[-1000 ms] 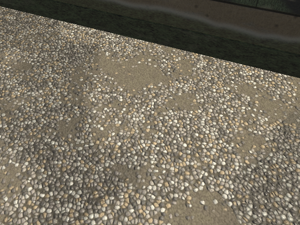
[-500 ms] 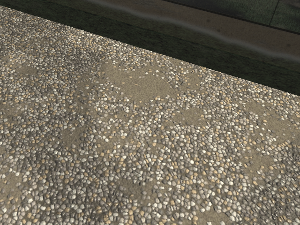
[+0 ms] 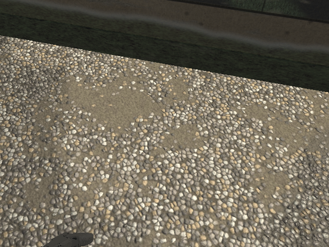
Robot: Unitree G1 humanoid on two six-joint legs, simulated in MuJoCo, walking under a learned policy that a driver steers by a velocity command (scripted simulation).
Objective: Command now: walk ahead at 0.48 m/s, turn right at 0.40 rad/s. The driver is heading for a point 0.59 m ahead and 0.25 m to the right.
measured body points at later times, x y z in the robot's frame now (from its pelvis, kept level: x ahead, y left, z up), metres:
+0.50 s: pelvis +0.31 +0.00 +0.01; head +0.34 -0.01 +0.46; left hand +0.40 +0.27 -0.11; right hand +0.48 -0.29 -0.06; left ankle +0.47 +0.08 -0.72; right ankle +0.17 -0.09 -0.72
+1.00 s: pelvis +0.54 -0.10 +0.01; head +0.57 -0.13 +0.45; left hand +0.86 -0.05 -0.06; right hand +0.38 -0.36 -0.12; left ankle +0.47 +0.08 -0.72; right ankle +0.60 -0.27 -0.71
